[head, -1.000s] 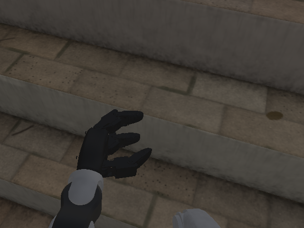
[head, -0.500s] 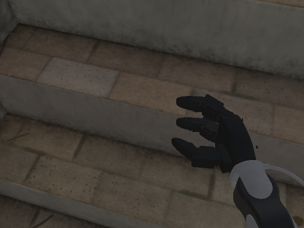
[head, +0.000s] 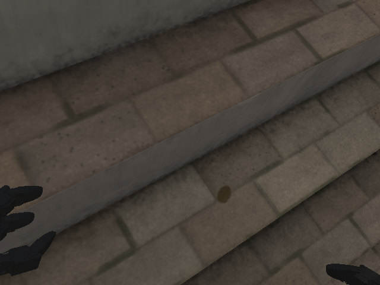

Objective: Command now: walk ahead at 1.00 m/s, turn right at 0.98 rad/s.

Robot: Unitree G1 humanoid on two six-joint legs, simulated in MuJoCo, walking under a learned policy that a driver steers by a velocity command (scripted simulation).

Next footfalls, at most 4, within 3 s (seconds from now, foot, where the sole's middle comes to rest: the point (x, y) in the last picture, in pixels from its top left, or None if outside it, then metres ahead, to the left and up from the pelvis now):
0.16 left None -0.28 0.10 -0.78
0.30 right None -0.02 -0.08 -0.60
0.46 left None -0.11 0.28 -0.61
0.70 right None -0.04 0.00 -0.54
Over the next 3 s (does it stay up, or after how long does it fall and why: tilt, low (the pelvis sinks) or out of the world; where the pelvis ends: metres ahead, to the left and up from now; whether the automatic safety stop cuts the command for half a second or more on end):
falls after 1.92 s (tilt)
